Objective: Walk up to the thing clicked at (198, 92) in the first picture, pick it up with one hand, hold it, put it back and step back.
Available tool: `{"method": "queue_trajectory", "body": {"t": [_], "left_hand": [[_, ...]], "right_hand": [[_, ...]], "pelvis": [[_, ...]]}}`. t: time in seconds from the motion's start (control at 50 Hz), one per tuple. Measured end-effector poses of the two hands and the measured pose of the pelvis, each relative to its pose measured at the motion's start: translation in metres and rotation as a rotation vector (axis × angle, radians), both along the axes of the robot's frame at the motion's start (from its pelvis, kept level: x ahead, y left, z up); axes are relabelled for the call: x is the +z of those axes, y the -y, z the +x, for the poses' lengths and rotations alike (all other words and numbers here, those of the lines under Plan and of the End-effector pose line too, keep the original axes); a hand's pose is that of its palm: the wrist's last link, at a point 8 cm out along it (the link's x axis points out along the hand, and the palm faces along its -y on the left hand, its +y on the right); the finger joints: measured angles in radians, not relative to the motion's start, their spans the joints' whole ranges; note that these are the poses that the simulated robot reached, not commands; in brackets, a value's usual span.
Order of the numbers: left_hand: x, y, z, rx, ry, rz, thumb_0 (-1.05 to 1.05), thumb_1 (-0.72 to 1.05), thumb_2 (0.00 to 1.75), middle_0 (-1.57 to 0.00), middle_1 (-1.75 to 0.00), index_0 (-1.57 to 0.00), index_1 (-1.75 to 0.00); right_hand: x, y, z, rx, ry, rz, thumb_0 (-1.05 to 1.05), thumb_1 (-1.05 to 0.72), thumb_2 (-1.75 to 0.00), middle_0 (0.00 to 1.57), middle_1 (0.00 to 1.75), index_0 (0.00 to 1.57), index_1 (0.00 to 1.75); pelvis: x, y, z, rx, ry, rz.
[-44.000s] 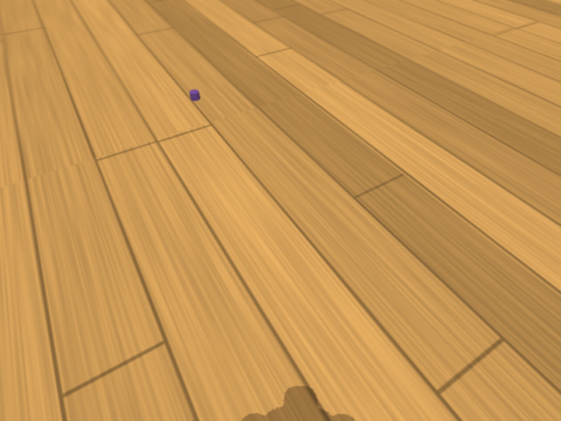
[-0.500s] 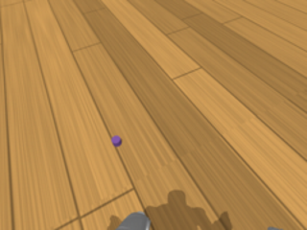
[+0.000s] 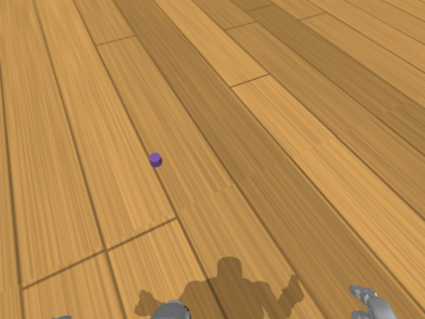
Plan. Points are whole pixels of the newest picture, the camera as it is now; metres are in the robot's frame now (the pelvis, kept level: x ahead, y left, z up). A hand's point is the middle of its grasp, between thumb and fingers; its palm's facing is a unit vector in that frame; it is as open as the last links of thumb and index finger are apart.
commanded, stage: step back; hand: left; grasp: from above
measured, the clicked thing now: (155, 160) +0.95 +0.37 -0.73
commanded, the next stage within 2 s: stand in 1.18 s
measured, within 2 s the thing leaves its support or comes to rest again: neither
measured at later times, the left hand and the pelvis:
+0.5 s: hand out of the picture -0.04 +0.28 -0.13, palm faces +0.05 -0.91 -0.40, open 7.3 cm; pelvis -0.08 -0.01 +0.01, yaw +3 degrees
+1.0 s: hand out of the picture +0.01 +0.28 -0.15, palm faces +0.09 -0.93 -0.36, open 7.3 cm; pelvis -0.03 +0.01 +0.01, yaw +4 degrees
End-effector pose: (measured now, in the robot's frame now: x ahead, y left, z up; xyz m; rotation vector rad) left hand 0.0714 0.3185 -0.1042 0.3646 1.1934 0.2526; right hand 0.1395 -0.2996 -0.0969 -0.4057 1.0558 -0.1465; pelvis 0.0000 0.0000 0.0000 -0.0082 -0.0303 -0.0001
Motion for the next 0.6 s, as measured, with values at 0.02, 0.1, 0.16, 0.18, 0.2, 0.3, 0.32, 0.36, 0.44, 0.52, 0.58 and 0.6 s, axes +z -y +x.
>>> {"method": "queue_trajectory", "body": {"t": [0.02,0.1,0.16,0.18,0.2,0.3,0.32,0.36,0.44,0.52,0.58,0.6], "left_hand": [[-0.001,0.004,-0.012,-0.001,-0.008,0.007,0.00,0.91,0.90,-0.21,-0.30,-0.21,-0.30],[0.007,0.017,-0.062,0.017,-0.048,0.008,0.00,0.91,0.90,-0.21,-0.30,-0.21,-0.30],[0.015,0.018,-0.087,0.041,-0.055,0.018,0.01,0.91,0.90,-0.21,-0.30,-0.21,-0.30],[0.017,0.017,-0.093,0.047,-0.050,0.023,0.01,0.90,0.90,-0.21,-0.30,-0.21,-0.30],[0.018,0.016,-0.097,0.051,-0.040,0.027,0.01,0.90,0.90,-0.21,-0.30,-0.21,-0.30],[0.018,0.000,-0.114,0.076,0.021,0.035,0.01,0.90,0.90,-0.21,-0.30,-0.21,-0.30],[0.016,-0.004,-0.116,0.080,0.023,0.034,0.01,0.90,0.90,-0.21,-0.30,-0.21,-0.30],[0.013,-0.009,-0.122,0.084,0.014,0.029,0.01,0.90,0.90,-0.21,-0.30,-0.21,-0.30],[0.012,-0.009,-0.125,0.079,-0.012,0.005,0.01,0.91,0.90,-0.21,-0.30,-0.21,-0.30],[0.013,-0.002,-0.119,0.060,-0.006,-0.007,0.01,0.91,0.90,-0.21,-0.30,-0.21,-0.30],[0.012,0.008,-0.113,0.057,0.008,-0.002,0.01,0.91,0.90,-0.21,-0.30,-0.21,-0.30],[0.011,0.012,-0.112,0.058,0.017,0.000,0.01,0.91,0.90,-0.21,-0.30,-0.21,-0.30]], "right_hand": [[-0.004,0.005,-0.005,-0.003,0.008,0.005,0.01,-0.90,-0.89,0.21,0.31,0.21,0.30],[-0.008,0.016,-0.039,-0.041,-0.018,0.021,0.01,-0.90,-0.90,0.20,0.30,0.21,0.30],[-0.010,0.020,-0.068,-0.053,-0.053,0.028,0.01,-0.90,-0.90,0.20,0.30,0.21,0.30],[-0.011,0.021,-0.079,-0.051,-0.069,0.028,0.01,-0.90,-0.90,0.20,0.30,0.21,0.30],[-0.013,0.022,-0.089,-0.048,-0.088,0.026,0.01,-0.90,-0.90,0.20,0.30,0.21,0.30],[-0.018,0.018,-0.128,-0.021,-0.185,0.015,0.01,-0.90,-0.90,0.20,0.30,0.21,0.30],[-0.019,0.015,-0.133,-0.021,-0.191,0.013,0.01,-0.90,-0.90,0.20,0.30,0.21,0.30],[-0.017,0.009,-0.142,-0.028,-0.186,0.017,0.01,-0.90,-0.90,0.20,0.30,0.21,0.30],[-0.008,0.003,-0.155,-0.042,-0.153,0.034,0.01,-0.90,-0.90,0.20,0.30,0.21,0.30],[-0.005,0.007,-0.156,-0.054,-0.134,0.043,0.01,-0.90,-0.89,0.20,0.31,0.21,0.30],[-0.012,0.017,-0.150,-0.062,-0.132,0.047,0.01,-0.90,-0.89,0.20,0.31,0.21,0.30],[-0.014,0.020,-0.147,-0.062,-0.135,0.046,0.01,-0.90,-0.89,0.20,0.31,0.21,0.30]], "pelvis": [[-0.003,0.003,-0.008,-0.008,0.003,-0.007],[0.002,0.011,-0.032,-0.013,0.016,0.006],[0.007,0.012,-0.045,0.003,0.015,0.026],[0.008,0.012,-0.049,0.011,0.015,0.028],[0.008,0.012,-0.053,0.021,0.014,0.029],[0.004,0.006,-0.069,0.078,0.014,0.020],[0.003,0.004,-0.072,0.087,0.016,0.025],[0.003,0.001,-0.077,0.079,0.026,0.047],[0.010,0.002,-0.079,0.071,0.024,0.037],[0.011,0.009,-0.078,0.060,0.024,0.030],[0.007,0.017,-0.074,0.056,0.030,0.011],[0.006,0.019,-0.073,0.060,0.031,0.000]]}}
